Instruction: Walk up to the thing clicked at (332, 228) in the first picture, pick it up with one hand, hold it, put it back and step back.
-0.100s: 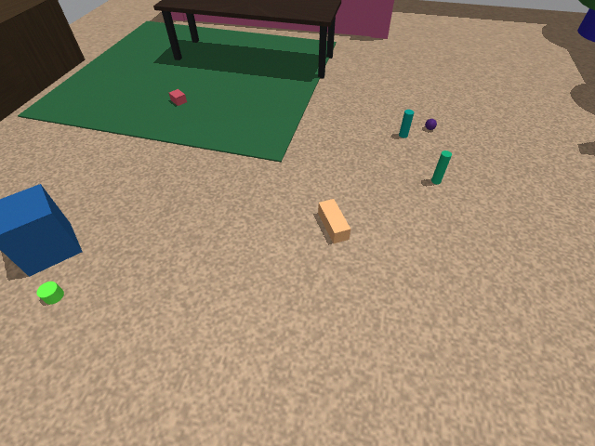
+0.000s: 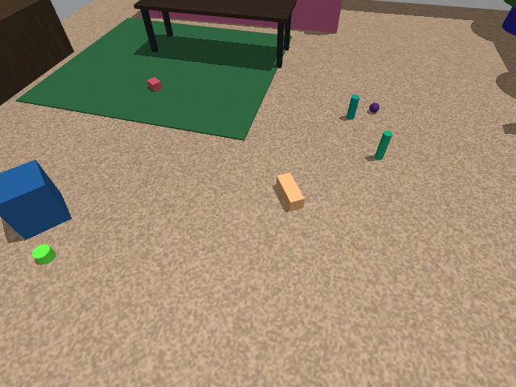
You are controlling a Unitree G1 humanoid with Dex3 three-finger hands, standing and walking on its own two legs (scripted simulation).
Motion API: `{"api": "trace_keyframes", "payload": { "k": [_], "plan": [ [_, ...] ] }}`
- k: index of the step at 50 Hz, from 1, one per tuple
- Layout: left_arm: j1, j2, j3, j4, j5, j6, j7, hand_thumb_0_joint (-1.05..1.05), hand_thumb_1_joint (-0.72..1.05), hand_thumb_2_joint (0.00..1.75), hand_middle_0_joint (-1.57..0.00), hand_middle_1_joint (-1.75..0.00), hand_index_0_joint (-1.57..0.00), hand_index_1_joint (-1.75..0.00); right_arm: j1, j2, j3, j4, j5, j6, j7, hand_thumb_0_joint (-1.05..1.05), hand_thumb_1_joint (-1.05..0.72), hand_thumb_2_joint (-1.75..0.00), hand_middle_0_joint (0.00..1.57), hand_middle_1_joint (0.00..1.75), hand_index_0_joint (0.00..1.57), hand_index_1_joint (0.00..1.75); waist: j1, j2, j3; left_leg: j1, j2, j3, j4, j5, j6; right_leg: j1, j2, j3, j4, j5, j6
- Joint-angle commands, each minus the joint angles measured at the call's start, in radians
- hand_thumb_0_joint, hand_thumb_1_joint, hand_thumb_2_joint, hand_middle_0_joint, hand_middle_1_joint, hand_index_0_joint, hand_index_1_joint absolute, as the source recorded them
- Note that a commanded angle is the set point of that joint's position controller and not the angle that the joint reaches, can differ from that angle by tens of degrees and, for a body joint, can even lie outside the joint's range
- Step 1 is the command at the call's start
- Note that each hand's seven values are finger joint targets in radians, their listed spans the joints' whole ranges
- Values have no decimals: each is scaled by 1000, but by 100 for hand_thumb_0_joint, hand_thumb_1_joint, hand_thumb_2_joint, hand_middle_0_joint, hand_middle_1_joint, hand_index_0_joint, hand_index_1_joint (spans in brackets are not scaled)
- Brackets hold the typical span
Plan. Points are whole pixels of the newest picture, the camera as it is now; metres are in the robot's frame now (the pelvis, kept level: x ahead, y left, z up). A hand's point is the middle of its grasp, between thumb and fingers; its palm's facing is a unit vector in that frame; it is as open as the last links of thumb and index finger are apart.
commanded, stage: stand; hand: left
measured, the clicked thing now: (289, 191) +1.11 -0.15 -0.75
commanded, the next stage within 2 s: walk up in 1.02 s
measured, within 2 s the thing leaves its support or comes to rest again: neither
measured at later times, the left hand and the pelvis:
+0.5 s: hand out of the picture +0.08 +0.25 -0.15, palm faces -0.01 -0.94 -0.34, open 7.4 cm; pelvis +0.00 +0.00 +0.00, yaw +0 degrees
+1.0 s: hand out of the picture +0.08 +0.25 -0.16, palm faces -0.02 -0.94 -0.35, open 7.4 cm; pelvis +0.01 +0.00 +0.00, yaw +0 degrees
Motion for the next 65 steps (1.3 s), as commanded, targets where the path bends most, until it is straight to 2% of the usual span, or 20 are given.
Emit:
{"api": "trace_keyframes", "payload": {
  "k": [1, 15, 24, 27, 36, 44, 50, 51, 52, 53, 54, 55, 56, 57, 59, 61, 62, 63, 64, 65],
  "plan": [
    [-39, 213, 40, -53, -1, -18, 12, 0, 90, 90, -20, -30, -20, -30, -33, -204, -41, -58, 4, -23, -11, 0, -90, -90, 20, 30, 20, 30, 0, -15, -83, 8, 103, -73, -38, 157, 46, 30, -137, 107, -49, 175, -11],
    [-33, 219, 46, -53, -1, -17, 12, 0, 90, 90, -20, -30, -20, -30, -28, -201, -39, -61, 4, -23, -13, 0, -90, -90, 20, 30, 20, 30, 2, -19, -96, 30, 107, -71, -39, 195, 44, 46, -142, 106, -51, 211, -16],
    [-28, 218, 48, -49, -2, -14, 12, 0, 90, 90, -20, -30, -20, -30, -30, -204, -37, -61, 5, -22, -15, 0, -90, -90, 20, 30, 20, 30, 6, -5, -81, 23, 108, -72, -46, 174, 47, 48, -141, 108, -57, 195, -13],
    [-28, 216, 48, -54, 0, -16, 11, 0, 90, 90, -20, -30, -20, -30, -31, -209, -38, -65, 4, -23, -14, 0, -90, -90, 20, 30, 20, 30, 8, -8, -93, 33, 111, -71, -39, 206, 47, 53, -141, 106, -50, 219, -14],
    [-27, 220, 50, -52, -2, -12, 9, 0, 90, 90, -20, -30, -20, -30, -30, -207, -38, -61, 3, -22, -13, 0, -90, -90, 20, 30, 20, 30, 7, -9, -57, 14, 106, -76, -60, 116, 46, 21, -137, 114, -71, 124, -17],
    [-20, 217, 47, -53, -3, -16, 11, 0, 90, 90, -20, -30, -20, -30, -22, -211, -38, -60, 4, -22, -12, 0, -90, -90, 20, 30, 20, 30, 5, -9, -69, 19, 106, -76, -54, 140, 44, 23, -138, 114, -70, 147, -13],
    [-18, 222, 45, -55, -1, -18, 12, 0, 90, 90, -20, -30, -20, -30, -22, -212, -37, -59, 3, -23, -13, 0, -90, -90, 20, 30, 20, 30, 4, -8, -89, 35, 112, -69, -41, 184, 49, 41, -145, 117, -64, 215, -11],
    [143, 342, 119, -139, 11, -17, -8, 0, 90, 90, -20, -30, -20, -30, -69, -351, -139, -199, -41, -36, 26, 0, -90, -90, 20, 30, 20, 30, 1, 28, -75, 92, 35, 39, 208, -329, 86, -106, -142, 344, -13, -156, -80],
    [173, 343, 124, -141, 16, -19, -13, 0, 90, 90, -20, -30, -20, -30, -47, -315, -136, -214, -49, -28, 42, 0, -90, -90, 20, 30, 20, 30, 4, -12, -34, -3, -2, -6, 269, -474, 102, -171, -184, 485, -83, -416, -103],
    [110, 346, 147, -167, 22, -23, -19, 0, 90, 90, -20, -30, -20, -30, -51, -269, -130, -239, -48, -18, 59, 0, -90, -90, 20, 30, 20, 30, -8, -76, 15, -171, -21, -45, 387, -459, 95, -152, -240, 622, -127, -591, -151],
    [61, 352, 157, -207, 24, -30, -16, 0, 90, 90, -20, -30, -20, -30, -59, -229, -123, -269, -54, -10, 75, 0, -90, -90, 20, 30, 20, 30, -17, -151, 60, -340, -12, -128, 473, -379, 86, -96, -288, 736, -147, -614, -200],
    [71, 348, 160, -220, 23, -42, -11, 0, 90, 90, -20, -30, -20, -30, -63, -225, -127, -290, -49, -8, 82, 0, -90, -90, 20, 30, 20, 30, -16, -163, 69, -458, 9, -164, 487, -329, 61, 7, -300, 771, -164, -564, -230],
    [108, 343, 161, -232, 17, -49, -8, 0, 90, 90, -20, -30, -20, -30, -74, -240, -132, -311, -50, -10, 84, 0, -90, -90, 20, 30, 20, 30, -6, -129, 42, -507, 6, -162, 500, -295, 34, 89, -279, 755, -168, -481, -233],
    [139, 342, 165, -244, 11, -54, -3, 0, 90, 90, -20, -30, -20, -30, -58, -251, -134, -317, -52, -11, 80, 0, -90, -90, 20, 30, 20, 30, -4, -120, 16, -508, 9, -157, 503, -277, 20, 122, -250, 707, -153, -394, -219],
    [181, 330, 168, -262, 7, -54, -1, 0, 90, 90, -20, -30, -20, -30, -54, -252, -137, -346, -57, -11, 81, 0, -90, -90, 20, 30, 20, 30, 10, -123, -30, -445, 0, -118, 462, -290, 5, 119, -209, 633, -125, -301, -198],
    [173, 349, 176, -286, 6, -55, 6, 0, 90, 90, -20, -30, -20, -30, -37, -257, -143, -380, -58, -3, 90, 0, -90, -90, 20, 30, 20, 30, -4, -150, -21, -378, 11, -114, 428, -280, 8, 31, -200, 593, -102, -265, -184],
    [186, 347, 176, -292, 5, -52, 6, 0, 90, 90, -20, -30, -20, -30, -46, -257, -148, -394, -57, -3, 94, 0, -90, -90, 20, 30, 20, 30, 5, -142, -14, -340, -3, -97, 382, -283, 7, -9, -168, 567, -84, -256, -176],
    [164, 365, 180, -308, 9, -51, 9, 0, 90, 90, -20, -30, -20, -30, -3, -261, -154, -403, -57, -1, 96, 0, -90, -90, 20, 30, 20, 30, -24, -157, -17, -248, 6, -101, 351, -249, 19, -97, -165, 550, -60, -232, -157],
    [131, 357, 178, -321, 8, -47, 9, 0, 90, 90, -20, -30, -20, -30, 58, -257, -160, -395, -54, -3, 95, 0, -90, -90, 20, 30, 20, 30, -53, -150, -35, -135, -12, -73, 281, -235, 21, -170, -123, 510, -6, -204, -139],
    [51, 349, 169, -351, 9, -43, 12, 0, 90, 90, -20, -30, -20, -30, 196, -269, -174, -364, -53, -5, 90, 0, -90, -90, 20, 30, 20, 30, -152, -98, -67, 143, -13, -67, 144, -136, 46, -386, -71, 432, 125, -231, -92]
  ]
}}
